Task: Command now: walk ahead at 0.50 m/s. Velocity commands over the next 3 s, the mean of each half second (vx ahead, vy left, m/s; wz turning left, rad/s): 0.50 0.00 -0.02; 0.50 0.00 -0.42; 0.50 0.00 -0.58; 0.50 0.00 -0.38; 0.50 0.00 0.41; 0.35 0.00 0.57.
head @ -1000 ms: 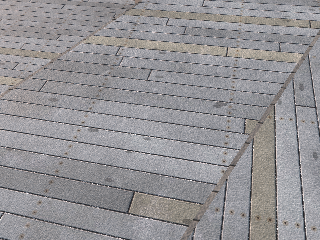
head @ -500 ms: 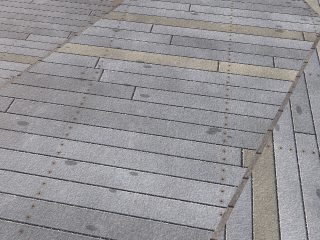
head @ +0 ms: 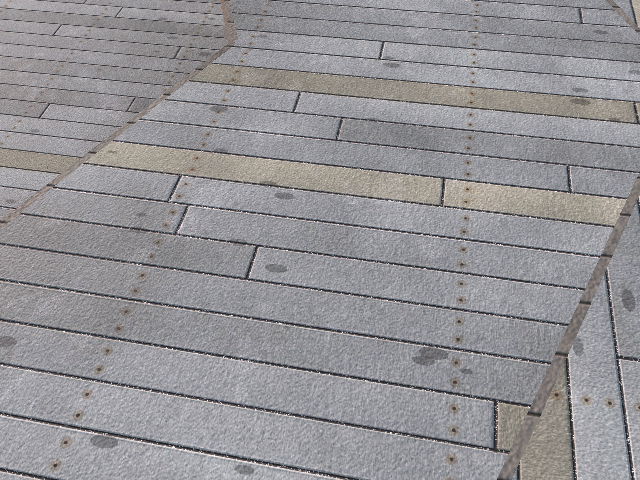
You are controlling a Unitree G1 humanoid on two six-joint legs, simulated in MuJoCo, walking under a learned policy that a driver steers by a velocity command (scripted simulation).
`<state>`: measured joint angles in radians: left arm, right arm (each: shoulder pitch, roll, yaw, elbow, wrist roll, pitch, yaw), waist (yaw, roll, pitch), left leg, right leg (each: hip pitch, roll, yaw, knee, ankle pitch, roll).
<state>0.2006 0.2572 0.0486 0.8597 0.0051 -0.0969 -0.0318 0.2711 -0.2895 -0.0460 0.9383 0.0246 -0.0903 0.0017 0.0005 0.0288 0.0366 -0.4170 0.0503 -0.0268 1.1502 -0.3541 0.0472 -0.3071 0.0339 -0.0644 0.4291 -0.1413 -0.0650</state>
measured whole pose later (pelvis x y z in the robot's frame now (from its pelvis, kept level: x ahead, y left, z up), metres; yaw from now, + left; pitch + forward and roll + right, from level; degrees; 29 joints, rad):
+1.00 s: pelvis +0.55 +0.01 -0.02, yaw -15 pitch +1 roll +1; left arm 0.08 0.26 0.08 0.73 -0.02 -0.05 -0.05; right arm 0.29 -0.27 -0.06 0.96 0.00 -0.04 -0.02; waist -0.02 -0.01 0.06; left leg -0.05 0.07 0.19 0.82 -0.48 -0.02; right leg -0.50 0.03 -0.08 0.63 -0.16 -0.11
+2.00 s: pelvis +1.03 -0.22 -0.02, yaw -43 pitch +2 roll +1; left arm 0.03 0.25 0.05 0.59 0.01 -0.06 -0.03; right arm 0.38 -0.30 -0.05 0.94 0.03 -0.06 0.01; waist -0.08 -0.01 0.06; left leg -0.09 0.07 0.07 0.75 -0.49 -0.02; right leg -0.49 -0.03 -0.05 0.59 -0.12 -0.05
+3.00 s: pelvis +1.48 -0.48 -0.02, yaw -9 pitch +2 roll -1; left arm 0.04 0.27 0.06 0.69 0.03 -0.09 -0.01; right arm 0.28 -0.32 -0.09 0.71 0.02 0.01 -0.03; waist -0.06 0.02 0.03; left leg -0.28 -0.12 -0.22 0.91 -0.58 0.01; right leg -0.48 0.05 0.02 0.51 -0.08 -0.01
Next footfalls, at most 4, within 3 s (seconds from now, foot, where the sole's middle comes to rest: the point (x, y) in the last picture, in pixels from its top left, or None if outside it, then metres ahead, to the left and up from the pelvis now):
0.40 left None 0.40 0.15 -0.78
0.96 right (389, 387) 0.67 -0.10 -0.78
1.44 left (344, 265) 1.01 0.00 -0.78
1.96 right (494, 250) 1.05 -0.39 -0.78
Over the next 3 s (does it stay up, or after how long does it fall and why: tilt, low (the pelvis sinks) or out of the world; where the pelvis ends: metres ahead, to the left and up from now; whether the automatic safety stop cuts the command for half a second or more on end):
stays up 1.48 -0.48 -0.02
